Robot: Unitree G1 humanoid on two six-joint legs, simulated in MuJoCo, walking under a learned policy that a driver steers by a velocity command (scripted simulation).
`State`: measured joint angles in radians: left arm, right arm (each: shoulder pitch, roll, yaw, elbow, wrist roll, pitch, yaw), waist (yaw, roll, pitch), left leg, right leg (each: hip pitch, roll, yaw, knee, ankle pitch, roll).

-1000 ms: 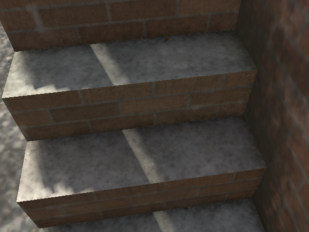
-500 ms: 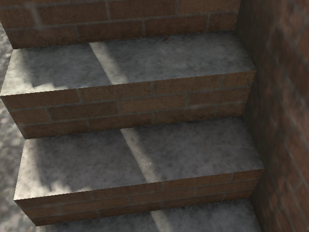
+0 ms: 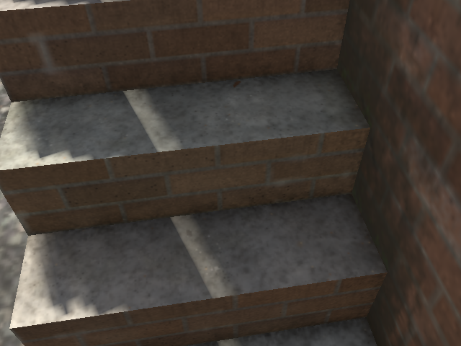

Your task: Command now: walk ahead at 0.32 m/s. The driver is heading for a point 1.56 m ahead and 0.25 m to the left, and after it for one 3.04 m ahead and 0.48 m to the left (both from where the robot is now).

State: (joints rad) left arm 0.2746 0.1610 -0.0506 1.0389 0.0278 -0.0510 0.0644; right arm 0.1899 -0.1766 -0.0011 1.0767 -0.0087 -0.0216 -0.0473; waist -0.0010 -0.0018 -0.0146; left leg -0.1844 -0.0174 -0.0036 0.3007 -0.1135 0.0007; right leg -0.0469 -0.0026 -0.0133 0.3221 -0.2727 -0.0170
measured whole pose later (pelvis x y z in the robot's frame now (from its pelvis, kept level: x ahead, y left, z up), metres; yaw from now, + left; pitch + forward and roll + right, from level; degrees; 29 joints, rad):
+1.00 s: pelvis +0.11 -0.03 +0.00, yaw +20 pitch +3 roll +0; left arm 0.40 0.25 0.05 0.84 0.05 -0.09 0.08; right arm 0.00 -0.16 -0.04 0.44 -0.06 0.09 -0.02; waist 0.04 0.05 0.05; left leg -1.17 0.00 -0.10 2.19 -0.49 0.04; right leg -0.14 -0.18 -0.33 0.26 -0.15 0.03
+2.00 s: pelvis +0.40 +0.23 +0.23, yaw -1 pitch +8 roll -8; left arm -0.09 0.19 -0.08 0.67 -0.02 0.18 -0.15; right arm 0.61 -0.08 0.10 1.27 -0.12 -0.10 0.16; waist 0.03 0.05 -0.13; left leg 0.10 0.19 0.35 0.06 -0.16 0.07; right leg -1.30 0.05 -0.18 1.68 -0.28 -0.25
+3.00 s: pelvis +0.73 +0.11 +0.61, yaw +9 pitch +4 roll -2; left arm 0.16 0.15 -0.02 0.86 -0.01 -0.08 -0.03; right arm 0.17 -0.24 -0.04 0.85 -0.01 -0.04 -0.02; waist 0.03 0.04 -0.10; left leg -0.83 0.03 -0.07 1.56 -0.51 -0.11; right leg -0.50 0.00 -0.07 0.74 -0.32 -0.03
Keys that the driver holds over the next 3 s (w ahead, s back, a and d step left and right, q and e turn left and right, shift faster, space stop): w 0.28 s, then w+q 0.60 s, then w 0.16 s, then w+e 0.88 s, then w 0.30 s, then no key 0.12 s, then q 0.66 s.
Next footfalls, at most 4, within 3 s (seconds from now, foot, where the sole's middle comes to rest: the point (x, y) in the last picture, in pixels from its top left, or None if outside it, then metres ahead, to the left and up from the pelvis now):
0.58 right None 0.19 -0.19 -0.78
1.22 left None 0.25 0.32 -0.57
2.04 right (187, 258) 0.57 0.13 -0.35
2.48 left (125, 118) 0.80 0.27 -0.14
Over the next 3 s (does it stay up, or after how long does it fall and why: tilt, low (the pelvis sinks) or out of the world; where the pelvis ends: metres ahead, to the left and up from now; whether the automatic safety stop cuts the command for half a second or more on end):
stays up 0.73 0.11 0.61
